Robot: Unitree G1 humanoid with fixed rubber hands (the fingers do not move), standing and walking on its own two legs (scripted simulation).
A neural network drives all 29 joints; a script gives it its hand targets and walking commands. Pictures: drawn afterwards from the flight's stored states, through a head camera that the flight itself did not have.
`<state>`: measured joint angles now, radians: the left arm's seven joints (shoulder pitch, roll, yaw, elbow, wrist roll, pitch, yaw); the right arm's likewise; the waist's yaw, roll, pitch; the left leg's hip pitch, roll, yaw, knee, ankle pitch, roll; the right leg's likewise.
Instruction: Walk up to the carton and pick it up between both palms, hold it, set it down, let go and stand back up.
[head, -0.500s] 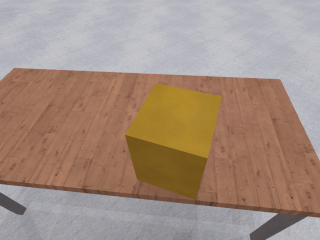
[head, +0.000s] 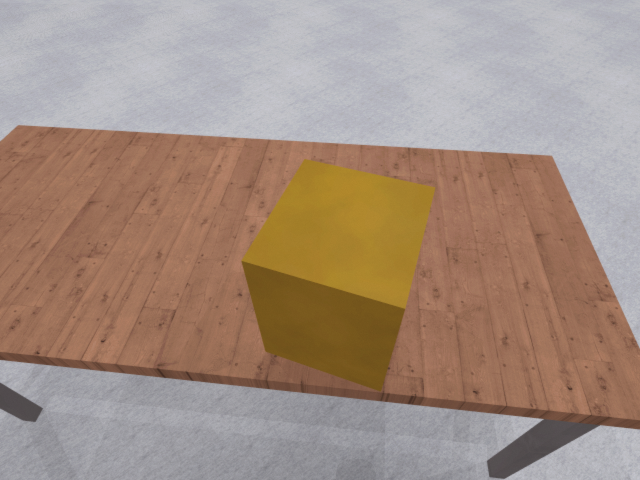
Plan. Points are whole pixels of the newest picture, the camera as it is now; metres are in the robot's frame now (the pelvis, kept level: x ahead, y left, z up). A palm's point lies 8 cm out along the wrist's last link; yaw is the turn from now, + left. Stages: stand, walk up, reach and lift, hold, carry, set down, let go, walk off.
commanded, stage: stand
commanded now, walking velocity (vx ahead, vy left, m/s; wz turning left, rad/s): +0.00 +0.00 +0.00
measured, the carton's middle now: (343, 276) +0.42 +0.00 -0.02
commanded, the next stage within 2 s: none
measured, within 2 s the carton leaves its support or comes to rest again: neither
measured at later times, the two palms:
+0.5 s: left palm out of the picture -0.02 +0.22 -0.15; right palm out of the picture +0.00 -0.21 -0.15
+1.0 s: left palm out of the picture -0.02 +0.22 -0.15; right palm out of the picture +0.00 -0.21 -0.15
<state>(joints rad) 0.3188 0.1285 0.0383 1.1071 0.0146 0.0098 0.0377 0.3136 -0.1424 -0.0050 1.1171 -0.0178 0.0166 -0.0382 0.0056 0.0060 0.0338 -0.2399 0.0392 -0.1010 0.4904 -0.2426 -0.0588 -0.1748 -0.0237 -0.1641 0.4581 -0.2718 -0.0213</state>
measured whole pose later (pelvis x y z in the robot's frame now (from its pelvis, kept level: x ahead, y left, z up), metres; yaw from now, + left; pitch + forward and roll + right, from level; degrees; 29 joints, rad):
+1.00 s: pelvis +0.00 +0.01 +0.00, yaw +0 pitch -1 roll -1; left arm 0.31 0.12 0.05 1.12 0.01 0.01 0.04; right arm 0.29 -0.13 -0.01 1.11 -0.02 0.01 -0.04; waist 0.01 0.01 0.03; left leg -0.23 0.03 -0.10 0.49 -0.25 -0.05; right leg -0.16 -0.04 -0.16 0.46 -0.28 -0.01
